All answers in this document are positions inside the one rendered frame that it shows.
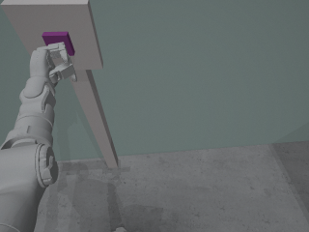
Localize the panel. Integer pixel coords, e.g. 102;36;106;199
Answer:
0;0;119;169

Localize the robot left upper arm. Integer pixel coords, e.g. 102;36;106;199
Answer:
0;143;59;232

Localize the button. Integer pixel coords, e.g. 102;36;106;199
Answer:
42;31;75;56

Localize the robot left hand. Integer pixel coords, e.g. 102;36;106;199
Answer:
29;42;77;88

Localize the left robot forearm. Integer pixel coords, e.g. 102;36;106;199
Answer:
0;76;56;150

